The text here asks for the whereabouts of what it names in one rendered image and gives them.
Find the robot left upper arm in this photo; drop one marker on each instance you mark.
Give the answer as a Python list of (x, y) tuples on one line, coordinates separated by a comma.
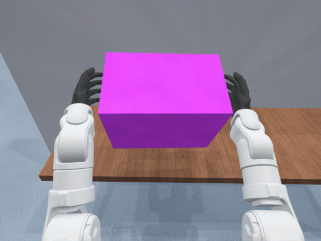
[(73, 227)]

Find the robot left hand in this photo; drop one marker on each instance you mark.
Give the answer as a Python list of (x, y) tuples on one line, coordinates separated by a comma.
[(82, 91)]

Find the robot right forearm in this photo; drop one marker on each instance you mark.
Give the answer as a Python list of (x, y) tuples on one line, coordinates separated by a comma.
[(262, 184)]

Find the robot right upper arm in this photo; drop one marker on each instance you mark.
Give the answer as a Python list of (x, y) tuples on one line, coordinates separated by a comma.
[(270, 225)]

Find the carton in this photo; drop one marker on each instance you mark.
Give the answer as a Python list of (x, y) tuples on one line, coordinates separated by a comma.
[(162, 100)]

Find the table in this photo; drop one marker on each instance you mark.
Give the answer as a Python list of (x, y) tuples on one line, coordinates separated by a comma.
[(294, 132)]

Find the robot left forearm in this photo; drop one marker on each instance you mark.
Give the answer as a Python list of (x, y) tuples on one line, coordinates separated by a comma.
[(73, 162)]

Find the robot right hand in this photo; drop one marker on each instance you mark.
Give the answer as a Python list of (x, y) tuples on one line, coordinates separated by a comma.
[(239, 97)]

